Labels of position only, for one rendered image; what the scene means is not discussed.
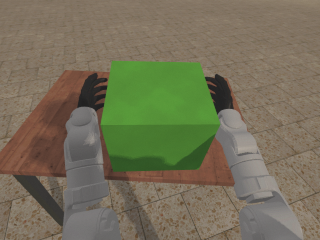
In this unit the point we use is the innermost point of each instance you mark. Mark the carton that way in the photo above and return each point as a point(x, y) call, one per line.
point(157, 116)

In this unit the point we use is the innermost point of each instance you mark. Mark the robot left upper arm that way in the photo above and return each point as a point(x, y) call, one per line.
point(95, 224)

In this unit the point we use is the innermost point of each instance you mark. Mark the robot right upper arm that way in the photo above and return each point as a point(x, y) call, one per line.
point(268, 221)

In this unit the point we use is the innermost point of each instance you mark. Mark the table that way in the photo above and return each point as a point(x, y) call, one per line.
point(37, 148)

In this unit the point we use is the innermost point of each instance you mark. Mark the robot right hand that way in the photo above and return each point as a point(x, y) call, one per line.
point(222, 97)

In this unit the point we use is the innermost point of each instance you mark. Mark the right robot forearm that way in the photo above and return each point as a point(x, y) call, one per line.
point(252, 180)

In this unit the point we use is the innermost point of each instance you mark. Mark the left robot forearm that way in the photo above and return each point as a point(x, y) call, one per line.
point(86, 185)

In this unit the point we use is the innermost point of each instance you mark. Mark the robot left hand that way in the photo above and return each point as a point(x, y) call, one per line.
point(87, 97)

